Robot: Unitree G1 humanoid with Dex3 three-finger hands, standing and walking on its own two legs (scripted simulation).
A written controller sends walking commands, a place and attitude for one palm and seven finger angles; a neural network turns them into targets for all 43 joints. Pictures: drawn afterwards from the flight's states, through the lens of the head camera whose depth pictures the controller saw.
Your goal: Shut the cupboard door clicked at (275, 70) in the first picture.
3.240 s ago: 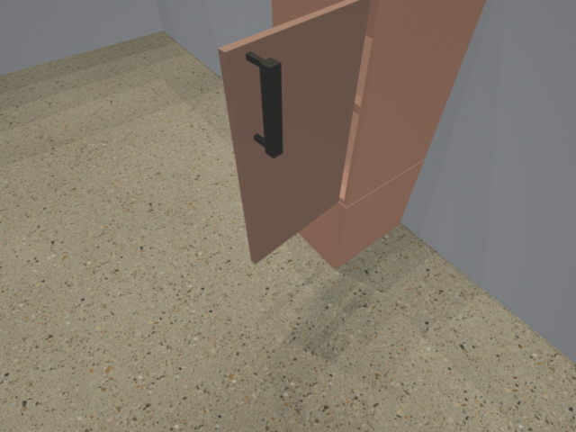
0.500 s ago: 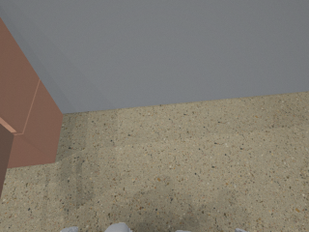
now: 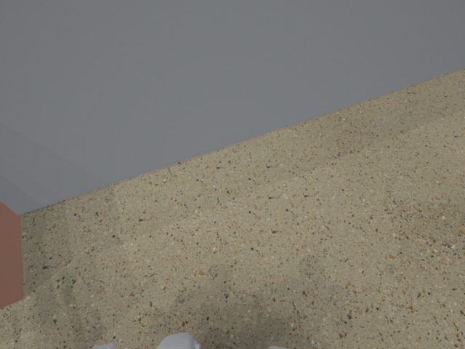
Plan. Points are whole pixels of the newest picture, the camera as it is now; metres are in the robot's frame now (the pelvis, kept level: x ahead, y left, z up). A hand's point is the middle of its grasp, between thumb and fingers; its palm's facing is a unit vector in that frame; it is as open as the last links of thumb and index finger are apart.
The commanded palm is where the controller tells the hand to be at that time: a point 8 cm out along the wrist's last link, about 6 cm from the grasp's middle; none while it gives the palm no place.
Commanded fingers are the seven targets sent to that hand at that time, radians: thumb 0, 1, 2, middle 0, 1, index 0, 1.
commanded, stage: walk around to get in front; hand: left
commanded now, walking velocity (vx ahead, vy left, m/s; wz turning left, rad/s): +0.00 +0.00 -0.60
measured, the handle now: out of the picture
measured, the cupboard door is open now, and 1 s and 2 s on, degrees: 96 96 96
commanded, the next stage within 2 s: walk to a spot facing it in 1.98 s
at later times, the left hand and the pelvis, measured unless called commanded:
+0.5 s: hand (164, 330) +0.17 +0.14 -0.16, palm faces -0.28 -0.92 -0.27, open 7.4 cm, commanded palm none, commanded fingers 0.00 0.90 0.90 -0.20 -0.30 -0.20 -0.30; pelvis +0.01 -0.03 +0.00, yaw -17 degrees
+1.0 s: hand (231, 276) +0.28 +0.02 -0.16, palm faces -0.57 -0.79 -0.23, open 7.4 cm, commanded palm none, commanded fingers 0.00 0.90 0.90 -0.20 -0.30 -0.20 -0.30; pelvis +0.05 -0.08 -0.01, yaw -35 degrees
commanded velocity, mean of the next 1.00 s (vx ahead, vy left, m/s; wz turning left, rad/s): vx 0.13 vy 0.00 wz -0.59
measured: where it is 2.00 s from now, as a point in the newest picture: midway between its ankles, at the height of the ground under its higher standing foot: (326, 311)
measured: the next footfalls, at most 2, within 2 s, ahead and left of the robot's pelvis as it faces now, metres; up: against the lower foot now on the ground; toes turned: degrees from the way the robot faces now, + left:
left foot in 0.06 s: +0.06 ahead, +0.13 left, +0.00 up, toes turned +1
right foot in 0.34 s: +0.03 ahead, -0.15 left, +0.00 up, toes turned -15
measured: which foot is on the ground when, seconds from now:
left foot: up 0.00-0.04, down 0.06-0.34, up 0.36-0.62, down 0.64-0.92, up 0.94-1.00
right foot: down 0.00-0.06, up 0.08-0.32, down 0.34-0.64, up 0.66-0.92, down 0.94-1.00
